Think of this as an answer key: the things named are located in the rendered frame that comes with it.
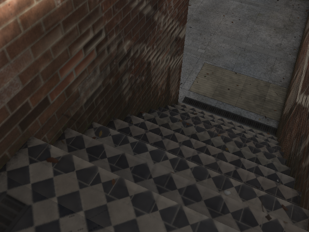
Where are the stairs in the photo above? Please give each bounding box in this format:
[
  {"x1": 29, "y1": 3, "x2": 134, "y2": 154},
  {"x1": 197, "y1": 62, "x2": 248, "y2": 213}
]
[{"x1": 53, "y1": 102, "x2": 309, "y2": 232}]

